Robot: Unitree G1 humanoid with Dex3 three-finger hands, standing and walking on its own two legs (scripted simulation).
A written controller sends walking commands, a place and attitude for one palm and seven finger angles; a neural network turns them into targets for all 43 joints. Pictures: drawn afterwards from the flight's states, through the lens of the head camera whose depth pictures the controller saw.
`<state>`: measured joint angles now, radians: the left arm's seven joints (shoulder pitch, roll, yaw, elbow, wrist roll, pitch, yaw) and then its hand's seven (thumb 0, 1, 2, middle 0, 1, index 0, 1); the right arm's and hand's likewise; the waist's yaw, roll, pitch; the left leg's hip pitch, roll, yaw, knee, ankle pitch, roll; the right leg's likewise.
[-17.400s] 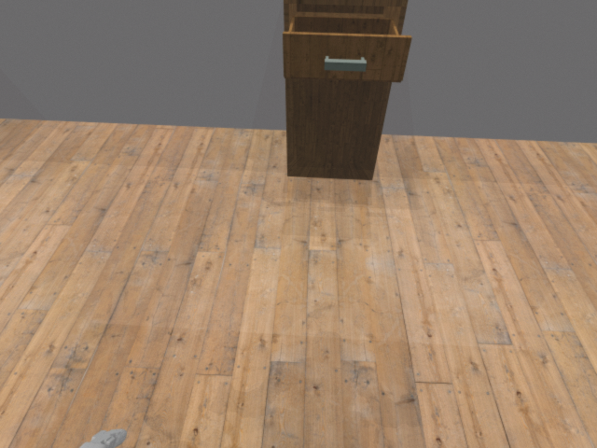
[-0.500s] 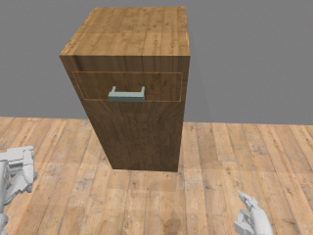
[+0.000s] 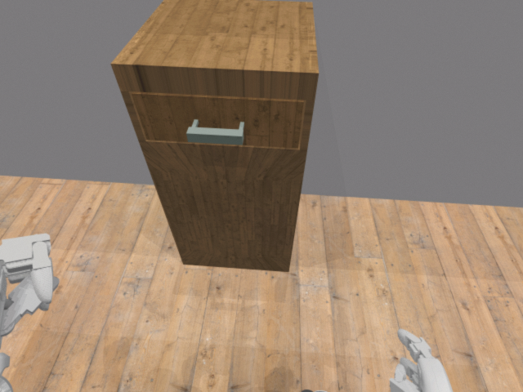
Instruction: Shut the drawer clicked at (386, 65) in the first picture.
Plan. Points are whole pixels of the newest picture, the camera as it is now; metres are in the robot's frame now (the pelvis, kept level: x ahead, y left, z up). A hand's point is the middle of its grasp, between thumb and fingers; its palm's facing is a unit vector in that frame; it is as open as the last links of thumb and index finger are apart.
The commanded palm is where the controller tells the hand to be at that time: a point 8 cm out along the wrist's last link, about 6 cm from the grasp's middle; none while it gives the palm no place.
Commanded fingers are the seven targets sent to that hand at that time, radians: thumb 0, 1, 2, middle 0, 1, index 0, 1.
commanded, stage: step back with the hand held close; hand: left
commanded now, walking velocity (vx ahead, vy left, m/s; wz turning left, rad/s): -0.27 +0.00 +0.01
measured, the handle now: (217, 130) +0.69 +0.14 +0.00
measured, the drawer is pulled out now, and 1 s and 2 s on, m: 0.00 0.00 0.00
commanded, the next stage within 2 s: stop stepping back and stand still in 0.60 s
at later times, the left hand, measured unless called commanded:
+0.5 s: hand out of the picture +0.12 +0.26 +0.19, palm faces +0.45 -0.74 -0.50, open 3.3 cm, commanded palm +0.06 +0.28 +0.19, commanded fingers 0.00 0.90 0.90 -1.40 -1.60 -1.40 -1.60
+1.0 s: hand out of the picture +0.08 +0.28 +0.17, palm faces +0.43 -0.82 -0.37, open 3.2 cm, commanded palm +0.02 +0.30 +0.19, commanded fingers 0.00 0.90 0.90 -1.40 -1.60 -1.40 -1.60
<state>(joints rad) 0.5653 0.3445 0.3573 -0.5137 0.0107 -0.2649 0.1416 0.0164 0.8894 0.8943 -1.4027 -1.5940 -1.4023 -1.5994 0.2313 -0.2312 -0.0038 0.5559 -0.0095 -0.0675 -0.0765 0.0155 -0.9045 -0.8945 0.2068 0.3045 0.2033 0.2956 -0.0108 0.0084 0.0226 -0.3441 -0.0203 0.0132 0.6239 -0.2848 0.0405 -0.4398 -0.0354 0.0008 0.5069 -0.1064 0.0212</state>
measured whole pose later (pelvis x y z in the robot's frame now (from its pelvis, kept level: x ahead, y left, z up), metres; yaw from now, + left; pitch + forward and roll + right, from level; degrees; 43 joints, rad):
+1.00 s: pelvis -0.12 +0.02 +0.00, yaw -1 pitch +0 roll -2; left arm 0.57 0.37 0.40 -0.45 -0.04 -0.25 0.15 0.01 0.89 0.89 -1.40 -1.59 -1.41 -1.60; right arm 0.28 -0.24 -0.02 0.65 0.00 -0.12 -0.11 0.02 -0.91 -0.90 0.20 0.30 0.20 0.30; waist -0.01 -0.02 -0.07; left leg -0.39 -0.01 0.04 0.56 -0.17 0.06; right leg -0.17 0.01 0.06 0.56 -0.40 0.01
